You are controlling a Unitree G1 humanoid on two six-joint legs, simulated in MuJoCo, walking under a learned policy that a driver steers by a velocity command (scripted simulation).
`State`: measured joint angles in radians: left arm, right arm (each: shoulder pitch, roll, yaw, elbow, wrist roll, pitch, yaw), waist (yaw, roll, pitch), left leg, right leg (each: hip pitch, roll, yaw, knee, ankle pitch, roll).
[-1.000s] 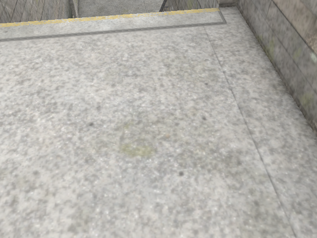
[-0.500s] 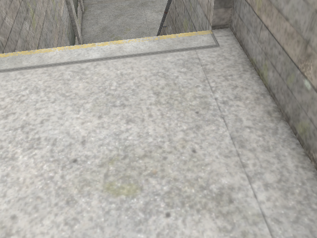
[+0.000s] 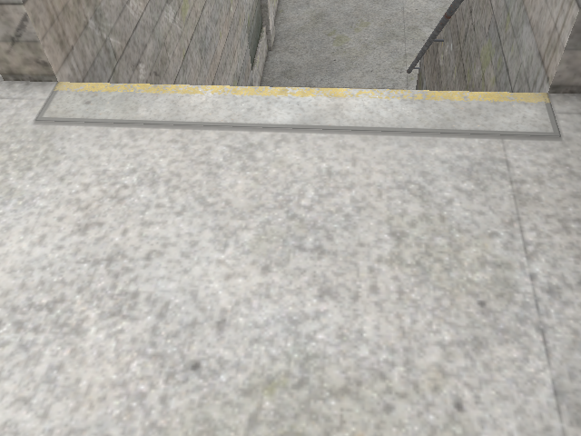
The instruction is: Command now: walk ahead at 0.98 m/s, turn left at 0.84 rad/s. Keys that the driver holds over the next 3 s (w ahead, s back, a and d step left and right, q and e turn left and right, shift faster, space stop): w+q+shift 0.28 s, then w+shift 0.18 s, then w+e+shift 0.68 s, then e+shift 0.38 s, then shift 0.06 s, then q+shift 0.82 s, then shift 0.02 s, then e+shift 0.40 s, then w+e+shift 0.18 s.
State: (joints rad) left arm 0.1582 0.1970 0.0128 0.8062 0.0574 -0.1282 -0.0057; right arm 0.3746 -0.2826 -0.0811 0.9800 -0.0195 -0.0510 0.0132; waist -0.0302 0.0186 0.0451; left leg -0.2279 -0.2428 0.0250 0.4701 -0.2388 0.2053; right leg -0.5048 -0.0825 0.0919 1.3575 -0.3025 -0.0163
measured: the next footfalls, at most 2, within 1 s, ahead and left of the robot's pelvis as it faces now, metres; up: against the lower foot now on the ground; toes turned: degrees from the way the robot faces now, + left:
right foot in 0.28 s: +0.50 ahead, -0.13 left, +0.00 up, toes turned +18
left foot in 0.70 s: +0.76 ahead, +0.24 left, +0.00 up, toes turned +18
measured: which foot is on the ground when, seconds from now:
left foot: down 0.00-0.28, up 0.30-0.68, down 0.70-1.00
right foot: up 0.00-0.26, down 0.28-0.72, up 0.74-1.00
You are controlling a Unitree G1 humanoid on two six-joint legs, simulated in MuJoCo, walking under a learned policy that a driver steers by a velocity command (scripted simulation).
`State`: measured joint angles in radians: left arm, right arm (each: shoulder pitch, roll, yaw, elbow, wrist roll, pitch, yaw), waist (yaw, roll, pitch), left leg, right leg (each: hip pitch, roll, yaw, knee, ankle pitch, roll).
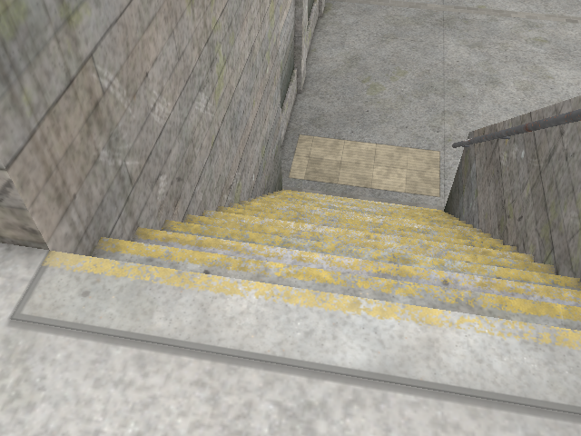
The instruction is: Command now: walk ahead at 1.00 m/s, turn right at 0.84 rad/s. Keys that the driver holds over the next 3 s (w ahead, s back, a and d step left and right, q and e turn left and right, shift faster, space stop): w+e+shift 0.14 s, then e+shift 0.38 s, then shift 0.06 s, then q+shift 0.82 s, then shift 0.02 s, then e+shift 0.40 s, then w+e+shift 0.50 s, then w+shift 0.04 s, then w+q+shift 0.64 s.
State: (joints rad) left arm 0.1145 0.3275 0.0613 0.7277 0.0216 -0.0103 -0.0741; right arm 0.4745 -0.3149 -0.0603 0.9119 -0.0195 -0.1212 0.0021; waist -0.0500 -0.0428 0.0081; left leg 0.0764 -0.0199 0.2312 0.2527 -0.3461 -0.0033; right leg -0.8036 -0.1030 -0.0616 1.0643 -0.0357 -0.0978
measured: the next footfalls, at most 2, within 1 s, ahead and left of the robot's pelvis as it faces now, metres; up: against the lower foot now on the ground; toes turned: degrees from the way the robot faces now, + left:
right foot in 0.16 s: +0.34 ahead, -0.06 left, +0.00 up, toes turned -14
left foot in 0.54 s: +0.64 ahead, -0.02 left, +0.00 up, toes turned -39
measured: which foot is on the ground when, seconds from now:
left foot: down 0.00-0.16, up 0.18-0.52, down 0.54-0.82, up 0.84-1.00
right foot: up 0.00-0.14, down 0.16-0.54, up 0.56-0.80, down 0.82-1.00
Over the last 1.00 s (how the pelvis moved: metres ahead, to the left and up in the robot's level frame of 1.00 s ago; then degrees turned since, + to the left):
0.86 0.15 0.01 5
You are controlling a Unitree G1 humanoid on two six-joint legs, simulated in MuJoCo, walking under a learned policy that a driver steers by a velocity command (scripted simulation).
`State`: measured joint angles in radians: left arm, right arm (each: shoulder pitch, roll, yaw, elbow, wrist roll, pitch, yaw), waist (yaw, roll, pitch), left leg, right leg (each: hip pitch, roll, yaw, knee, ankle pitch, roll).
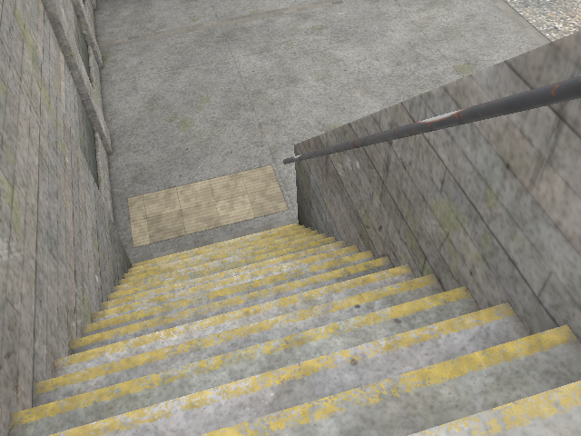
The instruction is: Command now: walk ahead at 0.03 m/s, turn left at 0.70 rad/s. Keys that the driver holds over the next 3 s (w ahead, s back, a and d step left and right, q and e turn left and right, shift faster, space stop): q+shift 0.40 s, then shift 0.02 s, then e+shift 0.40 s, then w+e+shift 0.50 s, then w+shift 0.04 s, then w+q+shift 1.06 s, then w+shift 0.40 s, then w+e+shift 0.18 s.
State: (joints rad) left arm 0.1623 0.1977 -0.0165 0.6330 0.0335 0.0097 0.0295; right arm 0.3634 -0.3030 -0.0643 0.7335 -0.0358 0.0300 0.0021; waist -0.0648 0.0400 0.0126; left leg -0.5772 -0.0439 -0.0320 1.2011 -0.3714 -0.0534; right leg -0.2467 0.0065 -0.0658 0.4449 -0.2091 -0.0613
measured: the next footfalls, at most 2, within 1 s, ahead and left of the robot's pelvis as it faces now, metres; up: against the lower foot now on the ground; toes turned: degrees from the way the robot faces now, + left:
left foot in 0.24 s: -0.02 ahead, +0.18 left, +0.00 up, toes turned +18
right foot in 0.62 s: +0.11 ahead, -0.02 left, +0.00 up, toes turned +19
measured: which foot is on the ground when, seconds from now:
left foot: up 0.00-0.22, down 0.24-1.00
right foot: down 0.00-0.26, up 0.28-0.60, down 0.62-0.90, up 0.92-1.00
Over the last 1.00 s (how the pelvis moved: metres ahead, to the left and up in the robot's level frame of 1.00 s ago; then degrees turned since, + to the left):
0.44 -0.06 0.01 -25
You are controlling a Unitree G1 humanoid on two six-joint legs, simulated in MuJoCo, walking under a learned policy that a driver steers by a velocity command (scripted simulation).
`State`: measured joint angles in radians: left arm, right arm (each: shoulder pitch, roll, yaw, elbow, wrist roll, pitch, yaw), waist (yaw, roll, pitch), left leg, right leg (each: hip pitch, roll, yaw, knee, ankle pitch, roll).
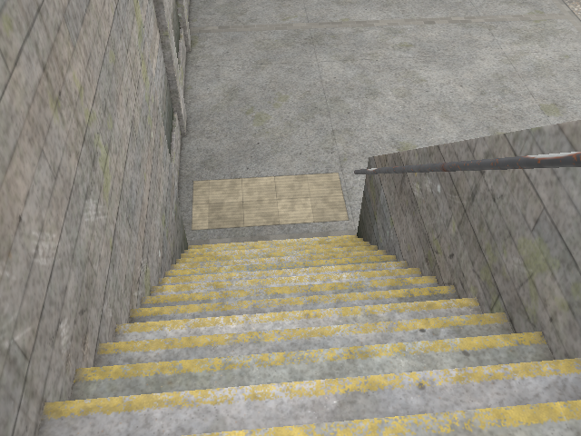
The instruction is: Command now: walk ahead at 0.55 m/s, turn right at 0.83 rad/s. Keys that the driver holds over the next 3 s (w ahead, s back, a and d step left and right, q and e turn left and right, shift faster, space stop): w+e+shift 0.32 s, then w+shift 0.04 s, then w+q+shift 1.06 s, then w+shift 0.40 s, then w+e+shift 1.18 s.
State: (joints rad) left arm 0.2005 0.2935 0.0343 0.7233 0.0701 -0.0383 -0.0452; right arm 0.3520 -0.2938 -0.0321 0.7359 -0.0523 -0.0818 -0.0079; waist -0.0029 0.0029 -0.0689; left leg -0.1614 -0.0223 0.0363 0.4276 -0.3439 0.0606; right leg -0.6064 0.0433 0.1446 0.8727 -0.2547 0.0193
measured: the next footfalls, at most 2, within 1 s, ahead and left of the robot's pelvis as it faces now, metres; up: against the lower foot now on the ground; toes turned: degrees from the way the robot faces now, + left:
right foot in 0.38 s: +0.26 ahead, -0.16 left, +0.00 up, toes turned -26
left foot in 0.90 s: +0.52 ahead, -0.14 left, -0.19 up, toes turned -7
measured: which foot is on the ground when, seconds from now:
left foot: down 0.00-0.40, up 0.42-0.88, down 0.90-1.00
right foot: up 0.00-0.36, down 0.38-0.90, up 0.92-1.00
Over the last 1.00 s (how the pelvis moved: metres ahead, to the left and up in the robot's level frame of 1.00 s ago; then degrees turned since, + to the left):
0.00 0.12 0.00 7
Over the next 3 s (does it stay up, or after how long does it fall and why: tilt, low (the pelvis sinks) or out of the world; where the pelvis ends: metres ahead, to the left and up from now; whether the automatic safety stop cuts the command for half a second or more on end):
stays up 1.37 0.18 -1.13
